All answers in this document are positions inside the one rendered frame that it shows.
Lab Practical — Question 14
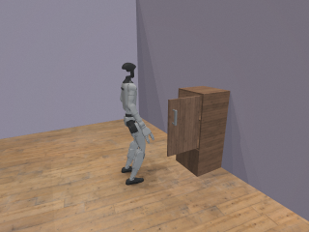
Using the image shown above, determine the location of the robot right hand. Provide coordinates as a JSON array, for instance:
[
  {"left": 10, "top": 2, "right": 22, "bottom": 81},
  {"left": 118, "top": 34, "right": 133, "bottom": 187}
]
[{"left": 141, "top": 127, "right": 155, "bottom": 144}]

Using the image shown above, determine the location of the handle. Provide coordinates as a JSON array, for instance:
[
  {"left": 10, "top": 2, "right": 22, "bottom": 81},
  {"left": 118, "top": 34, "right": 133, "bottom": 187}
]
[{"left": 172, "top": 109, "right": 178, "bottom": 126}]

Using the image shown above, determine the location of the cupboard door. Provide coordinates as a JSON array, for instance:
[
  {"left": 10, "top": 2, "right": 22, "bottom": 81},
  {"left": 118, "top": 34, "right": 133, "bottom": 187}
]
[{"left": 167, "top": 96, "right": 201, "bottom": 157}]

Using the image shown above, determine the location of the robot head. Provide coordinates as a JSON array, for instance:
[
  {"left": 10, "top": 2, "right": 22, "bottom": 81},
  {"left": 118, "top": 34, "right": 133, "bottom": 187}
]
[{"left": 122, "top": 62, "right": 136, "bottom": 84}]

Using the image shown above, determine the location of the robot torso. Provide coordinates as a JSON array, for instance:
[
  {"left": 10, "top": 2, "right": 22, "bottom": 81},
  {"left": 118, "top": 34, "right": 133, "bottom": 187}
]
[{"left": 121, "top": 81, "right": 137, "bottom": 127}]

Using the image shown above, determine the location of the robot right forearm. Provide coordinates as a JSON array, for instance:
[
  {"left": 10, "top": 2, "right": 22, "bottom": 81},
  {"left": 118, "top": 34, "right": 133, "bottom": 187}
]
[{"left": 129, "top": 104, "right": 146, "bottom": 130}]

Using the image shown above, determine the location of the robot right upper arm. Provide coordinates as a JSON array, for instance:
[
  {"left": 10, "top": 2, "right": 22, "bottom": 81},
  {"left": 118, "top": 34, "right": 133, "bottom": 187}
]
[{"left": 127, "top": 83, "right": 136, "bottom": 110}]

